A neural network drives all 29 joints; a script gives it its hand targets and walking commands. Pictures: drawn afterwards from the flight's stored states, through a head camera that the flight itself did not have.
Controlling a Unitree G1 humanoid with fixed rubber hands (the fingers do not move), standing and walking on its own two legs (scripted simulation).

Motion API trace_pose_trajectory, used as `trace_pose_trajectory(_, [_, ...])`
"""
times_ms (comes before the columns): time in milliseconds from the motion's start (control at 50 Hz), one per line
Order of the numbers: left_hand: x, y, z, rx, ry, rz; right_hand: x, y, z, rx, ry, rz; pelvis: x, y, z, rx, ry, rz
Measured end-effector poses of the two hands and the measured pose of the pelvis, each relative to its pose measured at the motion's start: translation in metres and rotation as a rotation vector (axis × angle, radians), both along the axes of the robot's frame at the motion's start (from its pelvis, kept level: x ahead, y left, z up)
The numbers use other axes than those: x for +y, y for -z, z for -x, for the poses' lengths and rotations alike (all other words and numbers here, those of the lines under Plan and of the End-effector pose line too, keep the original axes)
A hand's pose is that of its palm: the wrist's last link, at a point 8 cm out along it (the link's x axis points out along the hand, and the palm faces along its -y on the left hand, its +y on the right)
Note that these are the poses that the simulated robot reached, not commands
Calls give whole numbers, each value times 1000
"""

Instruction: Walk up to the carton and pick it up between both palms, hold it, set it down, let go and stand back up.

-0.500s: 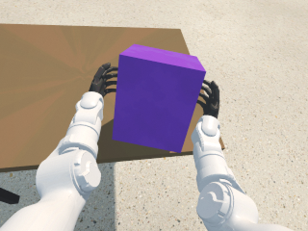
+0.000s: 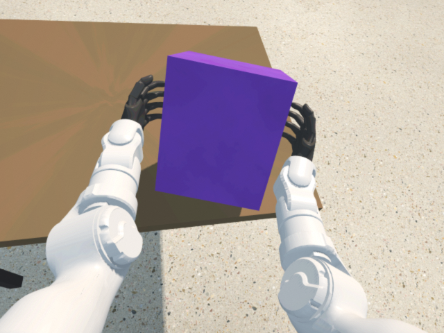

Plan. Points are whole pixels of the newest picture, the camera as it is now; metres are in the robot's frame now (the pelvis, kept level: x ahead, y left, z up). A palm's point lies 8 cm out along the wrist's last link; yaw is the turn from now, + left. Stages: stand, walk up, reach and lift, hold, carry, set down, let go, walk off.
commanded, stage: set down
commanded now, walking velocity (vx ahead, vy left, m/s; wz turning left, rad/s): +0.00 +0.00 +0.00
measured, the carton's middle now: (222, 126) +0.51 -0.04 +0.01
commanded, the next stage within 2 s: none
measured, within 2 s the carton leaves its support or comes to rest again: rests again in 1.72 s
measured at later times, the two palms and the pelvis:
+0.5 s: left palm (137, 121) +0.49 +0.13 +0.06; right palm (296, 158) +0.40 -0.16 +0.06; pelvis +0.00 +0.00 +0.00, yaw +0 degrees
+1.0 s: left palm (136, 137) +0.47 +0.13 +0.02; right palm (288, 175) +0.38 -0.15 +0.02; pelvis -0.01 +0.00 -0.01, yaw +1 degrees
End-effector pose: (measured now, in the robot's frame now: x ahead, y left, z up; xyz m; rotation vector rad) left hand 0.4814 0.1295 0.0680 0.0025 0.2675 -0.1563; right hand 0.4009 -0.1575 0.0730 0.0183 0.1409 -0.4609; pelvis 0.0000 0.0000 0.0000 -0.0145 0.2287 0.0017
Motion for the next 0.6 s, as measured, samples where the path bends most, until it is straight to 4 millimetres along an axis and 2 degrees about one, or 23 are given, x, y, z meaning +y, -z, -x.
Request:
trace_pose_trajectory(360, [-2, 6, -7, -17, -10, 15, 0, 6, -2, -9, -6, 34, -5, 1, -1, 25, -2, -1])
trace_pose_trajectory(600, [0, 22, -3, 11, -3, 3, 3, 31, 7, 53, -4, 32, -2, 2, 2, 52, -3, 4])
